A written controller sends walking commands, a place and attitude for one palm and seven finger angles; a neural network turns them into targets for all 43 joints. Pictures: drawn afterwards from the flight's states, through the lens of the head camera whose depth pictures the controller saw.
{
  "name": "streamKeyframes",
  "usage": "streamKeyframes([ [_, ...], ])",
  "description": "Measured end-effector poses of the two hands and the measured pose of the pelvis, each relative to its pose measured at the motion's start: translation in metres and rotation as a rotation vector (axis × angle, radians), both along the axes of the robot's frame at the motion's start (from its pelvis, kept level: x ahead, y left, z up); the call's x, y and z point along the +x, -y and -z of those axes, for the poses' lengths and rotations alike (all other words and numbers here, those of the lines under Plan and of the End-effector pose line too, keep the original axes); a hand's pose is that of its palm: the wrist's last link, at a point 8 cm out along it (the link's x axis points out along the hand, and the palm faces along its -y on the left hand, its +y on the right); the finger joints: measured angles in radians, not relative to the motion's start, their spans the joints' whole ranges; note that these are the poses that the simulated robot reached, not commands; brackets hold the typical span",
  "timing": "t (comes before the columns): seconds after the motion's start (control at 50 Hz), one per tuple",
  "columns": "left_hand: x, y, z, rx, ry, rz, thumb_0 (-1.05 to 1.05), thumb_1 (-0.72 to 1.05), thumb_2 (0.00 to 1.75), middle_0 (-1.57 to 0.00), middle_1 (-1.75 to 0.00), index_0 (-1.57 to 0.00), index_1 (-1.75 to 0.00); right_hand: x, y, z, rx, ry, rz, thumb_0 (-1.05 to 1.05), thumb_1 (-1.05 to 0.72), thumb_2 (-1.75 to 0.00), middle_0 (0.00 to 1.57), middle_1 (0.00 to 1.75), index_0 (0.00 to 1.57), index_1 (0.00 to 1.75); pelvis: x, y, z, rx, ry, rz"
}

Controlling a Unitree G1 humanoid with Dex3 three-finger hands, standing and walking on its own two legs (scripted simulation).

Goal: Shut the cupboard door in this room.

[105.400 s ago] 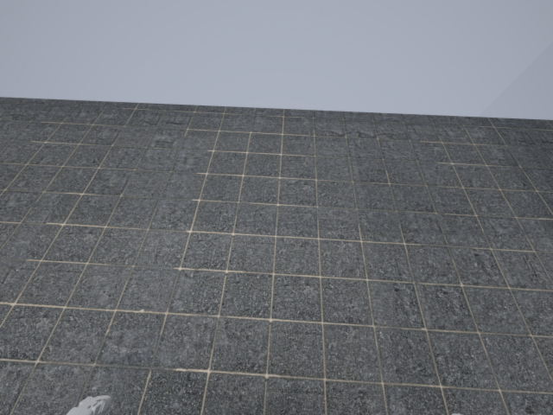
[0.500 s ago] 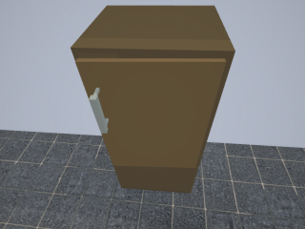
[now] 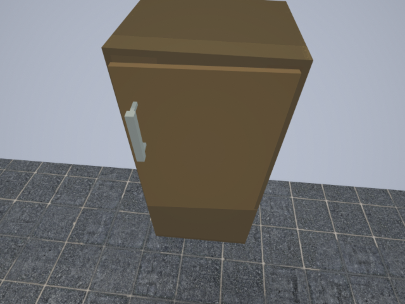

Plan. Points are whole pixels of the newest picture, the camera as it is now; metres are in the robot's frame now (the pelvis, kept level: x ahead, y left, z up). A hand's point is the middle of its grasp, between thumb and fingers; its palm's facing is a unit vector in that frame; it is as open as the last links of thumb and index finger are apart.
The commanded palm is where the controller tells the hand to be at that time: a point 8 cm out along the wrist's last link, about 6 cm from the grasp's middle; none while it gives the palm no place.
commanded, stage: come to a stop and stand still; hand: left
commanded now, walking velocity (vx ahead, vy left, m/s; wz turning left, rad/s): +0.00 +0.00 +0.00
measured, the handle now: (137, 132) +0.50 +0.20 +0.04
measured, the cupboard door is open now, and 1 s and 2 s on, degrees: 3 3 3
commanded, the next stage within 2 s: look again from close up in 0.06 s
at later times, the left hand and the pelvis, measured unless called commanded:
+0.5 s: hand out of the picture -0.05 +0.17 -0.18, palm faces +0.07 -0.99 -0.15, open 7.4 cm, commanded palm none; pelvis +0.00 +0.02 +0.00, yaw +1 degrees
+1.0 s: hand out of the picture -0.06 +0.18 -0.18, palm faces +0.12 -0.98 -0.14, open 7.4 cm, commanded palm none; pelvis +0.00 +0.03 +0.00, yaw +2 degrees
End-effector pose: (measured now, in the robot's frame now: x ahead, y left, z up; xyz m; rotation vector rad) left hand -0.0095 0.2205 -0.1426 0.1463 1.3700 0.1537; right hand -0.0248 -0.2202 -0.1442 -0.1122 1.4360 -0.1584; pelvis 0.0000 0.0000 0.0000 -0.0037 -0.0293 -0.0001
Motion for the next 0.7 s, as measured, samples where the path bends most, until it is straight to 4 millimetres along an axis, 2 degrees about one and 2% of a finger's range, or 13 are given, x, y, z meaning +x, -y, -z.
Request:
streamKeyframes([
  [0.08, -0.012, 0.002, 0.009, -0.025, -0.039, -0.001, 0.01, 0.91, 0.9, -0.2, -0.3, -0.2, -0.3, 0.017, -0.007, 0.0, -0.004, 0.073, 0.005, 0.0, -0.91, -0.9, 0.2, 0.3, 0.2, 0.3, -0.001, -0.003, 0.003, -0.012, 0.012, 0.004],
  [0.16, -0.006, 0.002, 0.015, -0.051, -0.023, -0.003, 0.01, 0.91, 0.9, -0.2, -0.3, -0.2, -0.3, 0.021, -0.014, -0.002, -0.02, 0.091, -0.003, 0.0, -0.92, -0.9, 0.2, 0.3, 0.2, 0.3, 0.0, -0.009, 0.004, -0.023, 0.018, 0.005],
  [0.28, 0.0, -0.002, 0.011, -0.055, 0.023, -0.024, 0.01, 0.91, 0.9, -0.2, -0.3, -0.2, -0.3, 0.028, -0.017, -0.005, -0.027, 0.08, -0.034, 0.01, -0.92, -0.9, 0.2, 0.3, 0.2, 0.3, -0.003, -0.016, 0.002, -0.013, 0.005, -0.008],
  [0.48, -0.042, 0.0, 0.004, -0.045, -0.066, -0.061, 0.01, 0.91, 0.9, -0.2, -0.3, -0.2, -0.3, 0.057, -0.009, -0.008, -0.036, 0.143, -0.058, 0.01, -0.93, -0.9, 0.2, 0.3, 0.2, 0.3, -0.004, -0.017, -0.002, -0.008, 0.004, -0.018],
  [0.56, -0.047, -0.001, 0.01, -0.06, -0.097, -0.046, 0.01, 0.91, 0.9, -0.2, -0.3, -0.2, -0.3, 0.056, -0.01, -0.009, -0.049, 0.16, -0.046, 0.0, -0.93, -0.9, 0.2, 0.3, 0.2, 0.3, -0.003, -0.019, 0.001, -0.019, 0.013, -0.012],
  [0.7, -0.027, -0.01, 0.01, -0.06, -0.047, -0.041, 0.01, 0.91, 0.9, -0.2, -0.3, -0.2, -0.3, 0.036, -0.021, -0.011, -0.04, 0.089, -0.049, 0.0, -0.92, -0.9, 0.2, 0.3, 0.2, 0.3, -0.001, -0.025, -0.002, -0.017, 0.004, -0.019],
])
